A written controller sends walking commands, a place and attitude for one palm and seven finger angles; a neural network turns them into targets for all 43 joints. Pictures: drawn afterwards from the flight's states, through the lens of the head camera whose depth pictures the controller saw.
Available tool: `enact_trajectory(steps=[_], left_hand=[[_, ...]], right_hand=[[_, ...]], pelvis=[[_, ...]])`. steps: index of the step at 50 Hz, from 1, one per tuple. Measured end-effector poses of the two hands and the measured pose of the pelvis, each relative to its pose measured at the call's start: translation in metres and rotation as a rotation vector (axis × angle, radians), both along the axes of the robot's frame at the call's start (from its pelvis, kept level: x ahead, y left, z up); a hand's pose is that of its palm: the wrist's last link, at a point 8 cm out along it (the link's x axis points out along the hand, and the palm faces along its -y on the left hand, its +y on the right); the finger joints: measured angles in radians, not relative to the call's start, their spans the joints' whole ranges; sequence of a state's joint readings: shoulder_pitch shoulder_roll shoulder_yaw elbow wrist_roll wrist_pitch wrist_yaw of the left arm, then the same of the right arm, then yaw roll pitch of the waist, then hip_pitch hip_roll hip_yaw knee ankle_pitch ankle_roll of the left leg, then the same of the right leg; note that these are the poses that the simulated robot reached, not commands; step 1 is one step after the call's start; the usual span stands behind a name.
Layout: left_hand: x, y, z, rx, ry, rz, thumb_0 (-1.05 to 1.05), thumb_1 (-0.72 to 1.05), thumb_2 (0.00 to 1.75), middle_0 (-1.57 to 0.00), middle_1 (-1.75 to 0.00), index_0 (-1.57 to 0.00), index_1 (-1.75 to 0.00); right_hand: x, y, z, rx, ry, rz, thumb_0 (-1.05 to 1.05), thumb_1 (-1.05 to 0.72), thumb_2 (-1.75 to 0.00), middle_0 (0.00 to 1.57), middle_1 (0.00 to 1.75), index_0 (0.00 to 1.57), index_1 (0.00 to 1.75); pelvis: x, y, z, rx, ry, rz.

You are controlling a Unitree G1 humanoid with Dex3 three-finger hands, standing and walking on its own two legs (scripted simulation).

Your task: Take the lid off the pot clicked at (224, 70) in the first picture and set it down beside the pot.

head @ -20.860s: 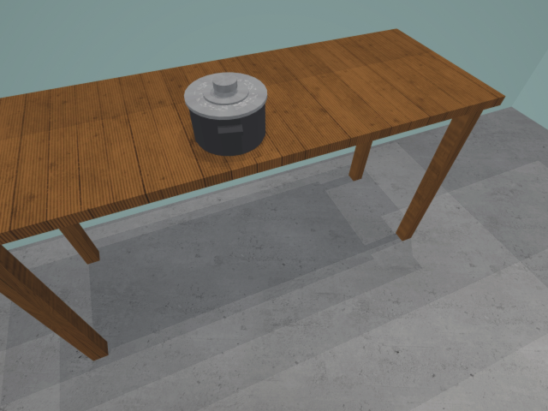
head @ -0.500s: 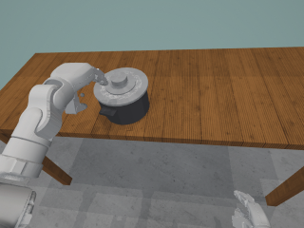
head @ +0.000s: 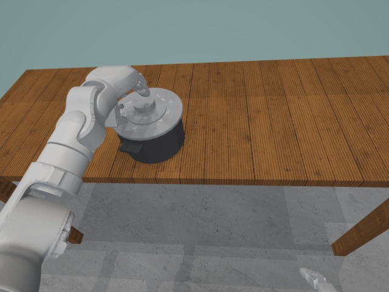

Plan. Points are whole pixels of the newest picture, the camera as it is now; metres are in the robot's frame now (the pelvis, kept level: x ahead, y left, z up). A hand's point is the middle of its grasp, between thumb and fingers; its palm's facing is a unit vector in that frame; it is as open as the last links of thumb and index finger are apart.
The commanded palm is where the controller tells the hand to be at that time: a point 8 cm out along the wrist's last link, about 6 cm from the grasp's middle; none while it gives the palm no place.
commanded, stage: move the open hand above the knob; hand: left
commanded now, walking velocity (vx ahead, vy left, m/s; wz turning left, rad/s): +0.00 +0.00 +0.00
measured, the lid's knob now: (144, 103) +0.53 +0.13 +0.10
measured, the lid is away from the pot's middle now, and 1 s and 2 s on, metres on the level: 0.00 0.00 0.00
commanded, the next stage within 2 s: lower the open fingers around the knob in 1.20 s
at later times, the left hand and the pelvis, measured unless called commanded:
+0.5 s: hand (134, 83) +0.51 +0.12 +0.17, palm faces -0.28 -0.02 -0.96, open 10.2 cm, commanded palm +0.49 +0.13 +0.23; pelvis +0.01 +0.00 +0.00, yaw -2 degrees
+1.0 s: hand (134, 90) +0.49 +0.12 +0.17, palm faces -0.30 +0.00 -0.96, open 10.2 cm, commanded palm +0.49 +0.14 +0.23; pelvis +0.01 +0.00 +0.00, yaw -1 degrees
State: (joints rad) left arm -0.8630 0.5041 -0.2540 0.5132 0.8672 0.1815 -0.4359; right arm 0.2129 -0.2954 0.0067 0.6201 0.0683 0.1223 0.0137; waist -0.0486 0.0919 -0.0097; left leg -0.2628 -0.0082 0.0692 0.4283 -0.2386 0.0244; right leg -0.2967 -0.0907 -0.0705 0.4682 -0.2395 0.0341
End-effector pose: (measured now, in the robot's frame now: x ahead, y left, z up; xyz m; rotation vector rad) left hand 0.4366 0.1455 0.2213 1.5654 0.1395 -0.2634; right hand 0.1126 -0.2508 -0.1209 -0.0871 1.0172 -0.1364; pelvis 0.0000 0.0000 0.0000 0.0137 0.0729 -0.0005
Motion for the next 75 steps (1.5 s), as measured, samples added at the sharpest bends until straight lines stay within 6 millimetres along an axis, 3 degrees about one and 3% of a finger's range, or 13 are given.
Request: enact_trajectory(steps=[8, 15, 19, 24, 30, 39, 43, 47, 51, 58, 66, 75], left_hand=[[0.023, -0.007, 0.009, -0.011, -0.009, 0.023, 0.00, -0.31, 1.45, -0.83, -0.09, -0.84, -0.08], [0.041, -0.020, -0.001, -0.008, 0.041, 0.025, 0.00, -0.31, 1.45, -0.83, -0.09, -0.84, -0.08], [0.053, -0.027, 0.009, -0.022, 0.015, 0.005, 0.00, -0.31, 1.45, -0.84, -0.09, -0.84, -0.08], [0.064, -0.020, 0.010, -0.021, 0.025, 0.061, 0.00, -0.31, 1.45, -0.83, -0.09, -0.83, -0.08], [0.056, -0.030, -0.001, 0.002, 0.044, 0.002, 0.00, -0.31, 1.45, -0.83, -0.09, -0.83, -0.08], [0.059, -0.018, 0.012, -0.007, -0.005, 0.047, 0.00, -0.31, 1.45, -0.83, -0.09, -0.84, -0.08], [0.053, -0.012, 0.004, 0.001, 0.035, 0.077, 0.00, -0.31, 1.45, -0.83, -0.09, -0.83, -0.08], [0.047, -0.016, -0.002, 0.007, 0.062, 0.041, 0.00, -0.31, 1.45, -0.83, -0.09, -0.83, -0.08], [0.049, -0.019, 0.006, -0.020, 0.038, 0.014, 0.00, -0.31, 1.45, -0.84, -0.09, -0.84, -0.08], [0.057, -0.005, 0.007, 0.010, 0.037, 0.084, 0.00, -0.31, 1.45, -0.83, -0.09, -0.83, -0.08], [0.055, -0.019, 0.005, -0.018, 0.038, -0.005, 0.00, -0.31, 1.45, -0.83, -0.09, -0.84, -0.08], [0.058, -0.011, -0.007, 0.008, 0.109, 0.089, 0.00, -0.31, 1.45, -0.83, -0.09, -0.83, -0.08]], right_hand=[[-0.015, -0.002, -0.001, -0.017, 0.032, -0.036, 0.00, -0.91, -0.90, 0.20, 0.30, 0.20, 0.30], [-0.032, -0.006, -0.005, -0.038, 0.087, -0.065, 0.00, -0.91, -0.90, 0.20, 0.30, 0.20, 0.30], [-0.045, -0.010, -0.004, -0.056, 0.100, -0.094, 0.00, -0.91, -0.90, 0.20, 0.30, 0.20, 0.30], [-0.060, -0.012, -0.007, -0.047, 0.147, -0.123, 0.00, -0.91, -0.90, 0.20, 0.30, 0.20, 0.30], [-0.061, -0.013, -0.010, -0.040, 0.167, -0.118, 0.00, -0.91, -0.90, 0.20, 0.30, 0.20, 0.30], [-0.038, -0.013, -0.004, -0.049, 0.096, -0.103, 0.00, -0.91, -0.90, 0.20, 0.30, 0.20, 0.30], [-0.027, -0.013, -0.004, -0.037, 0.087, -0.080, 0.00, -0.91, -0.90, 0.20, 0.30, 0.20, 0.30], [-0.017, -0.012, -0.002, -0.050, 0.060, -0.069, 0.00, -0.91, -0.90, 0.20, 0.30, 0.20, 0.30], [-0.012, -0.010, 0.002, -0.066, 0.036, -0.067, 0.00, -0.91, -0.90, 0.20, 0.30, 0.20, 0.30], [-0.027, -0.009, 0.001, -0.062, 0.075, -0.083, 0.00, -0.91, -0.90, 0.20, 0.30, 0.20, 0.30], [-0.049, -0.005, -0.005, -0.063, 0.130, -0.100, 0.00, -0.91, -0.90, 0.20, 0.30, 0.20, 0.30], [-0.063, -0.002, -0.008, -0.042, 0.158, -0.111, 0.00, -0.91, -0.90, 0.20, 0.30, 0.20, 0.30]], pelvis=[[0.003, 0.002, 0.000, 0.001, 0.019, -0.006], [0.003, 0.002, -0.001, 0.000, 0.038, -0.011], [0.006, 0.002, 0.000, 0.000, 0.052, -0.017], [0.011, 0.001, 0.000, 0.002, 0.066, -0.031], [0.014, 0.000, 0.000, 0.000, 0.062, -0.027], [0.013, -0.002, 0.001, 0.001, 0.064, -0.027], [0.012, -0.002, 0.000, 0.000, 0.061, -0.023], [0.011, -0.001, 0.000, 0.000, 0.051, -0.015], [0.009, -0.001, 0.000, -0.001, 0.048, -0.014], [0.008, 0.002, 0.000, -0.001, 0.064, -0.022], [0.010, 0.006, 0.000, -0.003, 0.060, -0.022], [0.010, 0.008, 0.000, 0.000, 0.067, -0.027]])
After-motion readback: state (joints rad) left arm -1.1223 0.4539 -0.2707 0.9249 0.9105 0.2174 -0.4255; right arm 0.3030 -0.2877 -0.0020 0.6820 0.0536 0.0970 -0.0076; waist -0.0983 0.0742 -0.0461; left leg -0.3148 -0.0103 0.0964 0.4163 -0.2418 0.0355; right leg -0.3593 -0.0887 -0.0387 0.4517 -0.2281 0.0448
